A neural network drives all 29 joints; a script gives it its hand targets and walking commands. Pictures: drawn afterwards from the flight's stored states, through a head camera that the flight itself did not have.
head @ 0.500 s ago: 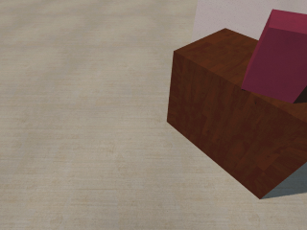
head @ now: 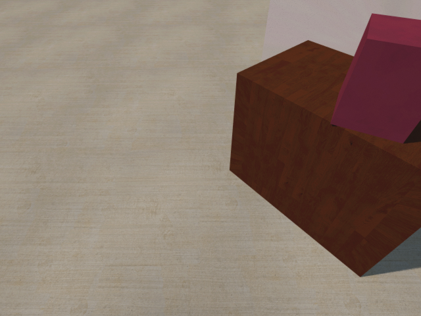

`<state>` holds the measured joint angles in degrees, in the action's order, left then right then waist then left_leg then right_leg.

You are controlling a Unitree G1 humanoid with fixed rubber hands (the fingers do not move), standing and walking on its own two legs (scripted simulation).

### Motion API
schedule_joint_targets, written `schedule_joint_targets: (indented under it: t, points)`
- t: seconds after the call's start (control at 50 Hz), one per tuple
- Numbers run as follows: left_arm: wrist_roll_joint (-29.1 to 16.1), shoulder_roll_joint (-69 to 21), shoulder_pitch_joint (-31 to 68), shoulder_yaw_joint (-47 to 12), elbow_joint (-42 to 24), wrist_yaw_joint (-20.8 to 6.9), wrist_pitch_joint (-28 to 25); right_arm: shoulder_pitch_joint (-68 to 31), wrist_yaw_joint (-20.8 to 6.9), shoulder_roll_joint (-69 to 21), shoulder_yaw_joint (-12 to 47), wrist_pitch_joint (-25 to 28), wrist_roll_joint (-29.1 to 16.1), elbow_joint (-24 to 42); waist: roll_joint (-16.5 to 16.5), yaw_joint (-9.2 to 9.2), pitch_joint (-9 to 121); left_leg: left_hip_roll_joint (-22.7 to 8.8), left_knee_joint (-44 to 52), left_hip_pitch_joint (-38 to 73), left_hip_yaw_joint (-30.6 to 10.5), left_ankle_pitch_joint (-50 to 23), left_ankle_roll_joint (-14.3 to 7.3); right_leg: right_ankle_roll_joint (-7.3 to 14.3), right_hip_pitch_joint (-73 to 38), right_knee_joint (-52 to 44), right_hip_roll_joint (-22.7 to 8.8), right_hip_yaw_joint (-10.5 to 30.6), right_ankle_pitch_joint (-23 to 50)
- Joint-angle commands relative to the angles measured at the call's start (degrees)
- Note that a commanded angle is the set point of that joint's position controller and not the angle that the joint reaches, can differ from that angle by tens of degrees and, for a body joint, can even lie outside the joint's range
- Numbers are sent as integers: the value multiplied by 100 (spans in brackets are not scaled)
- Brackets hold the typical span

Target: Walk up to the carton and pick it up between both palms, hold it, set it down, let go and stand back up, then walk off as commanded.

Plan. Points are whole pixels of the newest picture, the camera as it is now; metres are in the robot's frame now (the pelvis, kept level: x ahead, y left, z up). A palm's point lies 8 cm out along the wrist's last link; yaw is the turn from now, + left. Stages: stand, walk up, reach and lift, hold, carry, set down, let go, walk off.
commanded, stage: stand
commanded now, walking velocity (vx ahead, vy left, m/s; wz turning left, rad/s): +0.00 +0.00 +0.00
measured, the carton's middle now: (387, 78) +0.84 -0.56 +0.04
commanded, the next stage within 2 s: none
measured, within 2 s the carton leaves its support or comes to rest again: neither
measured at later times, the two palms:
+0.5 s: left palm out of the picture +0.10 +0.30 -0.10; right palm out of the picture +0.08 -0.32 -0.11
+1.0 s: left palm out of the picture +0.09 +0.31 -0.10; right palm out of the picture +0.09 -0.32 -0.11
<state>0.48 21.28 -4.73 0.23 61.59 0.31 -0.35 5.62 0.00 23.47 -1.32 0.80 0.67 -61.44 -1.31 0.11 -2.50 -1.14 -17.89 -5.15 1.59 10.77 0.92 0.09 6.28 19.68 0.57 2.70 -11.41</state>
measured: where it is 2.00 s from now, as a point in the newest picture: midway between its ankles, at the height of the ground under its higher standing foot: outside the picture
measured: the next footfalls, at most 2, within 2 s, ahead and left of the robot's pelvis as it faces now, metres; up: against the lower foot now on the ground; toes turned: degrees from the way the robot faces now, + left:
none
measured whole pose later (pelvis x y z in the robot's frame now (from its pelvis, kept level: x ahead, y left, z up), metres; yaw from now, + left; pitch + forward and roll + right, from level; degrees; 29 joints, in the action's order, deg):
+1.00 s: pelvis +0.00 +0.00 +0.00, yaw +0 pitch -2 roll +0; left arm 0.8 22.0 -5.5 0.2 61.3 0.3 -0.6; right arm 6.0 0.4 22.7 -0.8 0.4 0.7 -61.1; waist -0.6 0.3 -2.2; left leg -1.5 -17.8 -4.9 1.3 10.9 1.2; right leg 0.3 5.8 19.3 0.9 2.4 -11.4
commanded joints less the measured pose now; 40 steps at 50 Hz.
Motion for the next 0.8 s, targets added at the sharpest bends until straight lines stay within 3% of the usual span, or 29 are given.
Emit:
schedule_joint_targets:
  t: [0.0,0.02,0.04,0.06,0.1,0.12,0.14,0.16,0.18,0.22,0.24,0.26,0.28,0.3,0.32,0.42,0.46,0.5,0.52,0.54,0.6,0.62,0.64,0.68,0.7,0.72,0.74,0.76,0.78]
  points:
    - [58,1173,300,248,-360,74,-88,-235,51,795,-174,82,-22,332,553,14,705,-694,159,359,-570,-1135,-195,155,23,-123,-748,452,1520]
    - [22,1264,269,247,-343,13,-51,-410,23,1003,-194,66,4,344,334,-157,464,-662,51,123,-502,-966,-229,187,-45,-274,-742,408,1361]
    - [0,1015,79,164,-234,32,-27,-368,94,870,-203,24,-18,368,63,25,299,-668,105,237,-584,-957,-242,165,76,-219,-790,496,1404]
    - [2,1144,33,164,-177,43,-50,-360,78,770,-132,19,-27,313,86,-12,428,-719,105,404,-631,-1137,-239,138,122,-267,-757,514,1504]
    - [44,1115,517,240,-329,59,-76,-343,119,950,-202,57,-1,352,-29,114,373,-611,50,312,-496,-609,-224,133,211,-388,-762,524,1183]
    - [80,1196,532,254,-342,75,-119,-70,124,836,-201,12,35,306,261,165,343,-639,162,232,-587,-636,-219,137,110,-347,-806,616,1217]
    - [31,1227,356,227,-307,65,-109,-114,74,950,-206,-19,7,326,214,188,346,-673,50,329,-542,-800,-213,106,119,-303,-698,559,1442]
    - [-16,1012,376,234,-356,59,-103,-274,48,1008,-256,12,52,340,-205,87,498,-595,4,280,-462,-971,-194,196,-26,-332,-770,548,1399]
    - [-47,1207,268,240,-317,50,-111,-337,55,855,-156,9,-10,303,-162,24,532,-642,170,159,-584,-885,-184,208,-140,-321,-772,566,1350]
    - [21,1193,93,243,-255,70,-104,-321,62,729,-140,40,1,370,482,-11,257,-681,277,4,-688,-646,-249,87,4,-270,-669,366,1105]
    - [97,1140,196,226,-209,39,-96,-467,128,954,-233,28,-2,319,174,-85,234,-668,248,121,-647,-728,-271,109,101,-447,-709,474,871]
    - [80,972,298,215,-361,-19,-100,-276,129,1019,-217,40,-45,296,269,-29,247,-671,89,125,-563,-482,-260,171,136,-473,-783,686,908]
    - [98,1078,453,219,-375,1,-73,-176,110,979,-223,30,7,210,636,118,197,-670,285,263,-632,-471,-220,127,261,-423,-689,443,956]
    - [40,987,310,225,-360,-25,-73,-133,86,968,-189,38,-7,277,64,60,345,-719,148,214,-498,-429,-258,164,91,-371,-764,548,1037]
    - [58,1012,493,222,-345,25,-113,-414,44,822,-188,21,-35,348,236,136,417,-708,205,355,-535,-806,-163,132,169,-338,-710,485,1212]
    - [81,1143,214,304,-237,-15,-120,-177,56,1041,-199,72,58,228,-33,-84,352,-612,383,-39,-556,-310,-178,135,-53,-391,-699,468,444]
    - [56,1145,183,299,-262,-13,-131,-231,17,875,-130,82,11,253,356,3,354,-679,338,94,-599,-400,-200,196,-21,-451,-669,499,578]
    - [-25,898,203,214,-257,-4,-77,-384,30,1074,-206,89,13,307,-150,-13,69,-646,274,-37,-502,-272,-253,163,171,-499,-765,587,558]
    - [-26,1312,313,286,-186,1,-78,-326,21,987,-143,94,25,323,99,21,334,-649,465,-2,-634,-367,-217,194,-76,-442,-691,558,572]
    - [-3,1132,144,256,-324,-7,-104,-315,51,1022,-163,106,22,290,-145,-116,586,-694,316,139,-601,-509,-232,209,-197,-397,-752,539,869]
    - [45,1276,262,274,-254,12,-121,-144,41,817,-123,72,-61,298,210,107,523,-753,265,267,-588,-552,-211,159,-27,-361,-672,528,892]
    - [1,1241,267,276,-231,33,-87,-230,35,784,-84,46,-6,297,303,23,370,-733,296,271,-523,-729,-208,213,244,-308,-691,687,1150]
    - [11,1283,141,337,-230,37,-96,-5,35,987,-107,58,37,222,-79,33,347,-665,318,74,-484,-625,-190,187,-45,-325,-662,610,976]
    - [27,1034,45,207,-183,59,-60,-206,62,993,-141,114,10,303,135,19,297,-728,171,235,-545,-846,-209,208,200,-312,-747,588,1342]
    - [68,1243,155,276,-245,38,-100,-75,68,899,-122,78,-17,253,97,55,345,-702,235,174,-488,-933,-199,170,-35,-201,-699,452,1367]
    - [-21,1076,155,246,-242,14,-74,-174,83,1083,-170,72,-25,247,-17,-70,572,-722,168,240,-490,-945,-233,190,-56,-238,-767,587,1472]
    - [7,1071,242,246,-281,4,-97,-171,61,990,-164,79,-22,300,336,47,458,-687,327,265,-579,-983,-199,120,24,-121,-704,368,1226]
    - [20,1166,149,230,-256,37,-140,-244,64,878,-136,104,17,353,20,-23,649,-706,114,366,-479,-1240,-229,161,-1,-153,-731,475,1508]
    - [41,928,29,174,-269,13,-151,-168,56,830,-135,104,-22,324,178,57,468,-744,185,255,-602,-1024,-236,145,66,-224,-668,460,1331]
